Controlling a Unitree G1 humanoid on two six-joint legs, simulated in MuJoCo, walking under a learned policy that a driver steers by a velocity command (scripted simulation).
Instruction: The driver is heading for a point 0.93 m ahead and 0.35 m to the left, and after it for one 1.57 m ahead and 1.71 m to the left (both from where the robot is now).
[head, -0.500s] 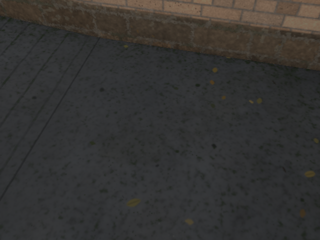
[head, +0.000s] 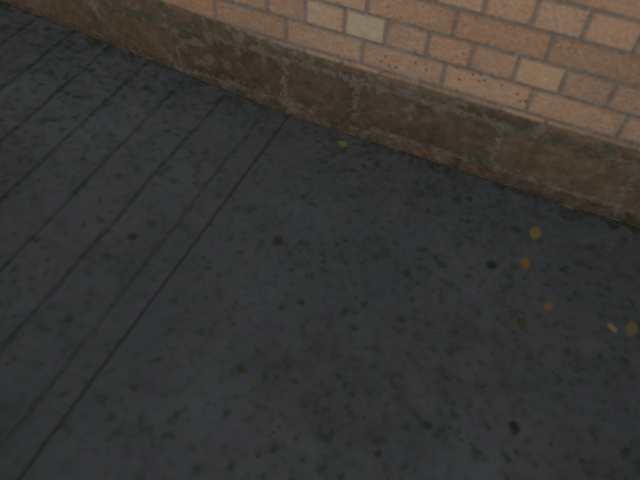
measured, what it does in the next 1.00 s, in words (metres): walks ahead, turning left: right foot, then left foot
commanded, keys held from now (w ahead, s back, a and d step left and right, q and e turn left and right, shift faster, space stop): w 0.18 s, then w+q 0.82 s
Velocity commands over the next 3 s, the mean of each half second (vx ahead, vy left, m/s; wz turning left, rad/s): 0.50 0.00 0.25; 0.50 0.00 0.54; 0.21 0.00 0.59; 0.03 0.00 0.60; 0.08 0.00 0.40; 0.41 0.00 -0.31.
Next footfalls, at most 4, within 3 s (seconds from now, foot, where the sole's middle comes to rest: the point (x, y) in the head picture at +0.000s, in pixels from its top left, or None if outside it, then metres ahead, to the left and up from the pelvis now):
0.32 right None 0.39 -0.16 -0.78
0.86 left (262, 399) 0.63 0.12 -0.78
1.30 right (290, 283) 0.93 0.06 -0.78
1.76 left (229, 368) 0.70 0.20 -0.78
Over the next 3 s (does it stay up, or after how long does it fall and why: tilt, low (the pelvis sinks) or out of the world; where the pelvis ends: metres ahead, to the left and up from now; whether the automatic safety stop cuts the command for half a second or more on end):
stays up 0.84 0.29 -0.02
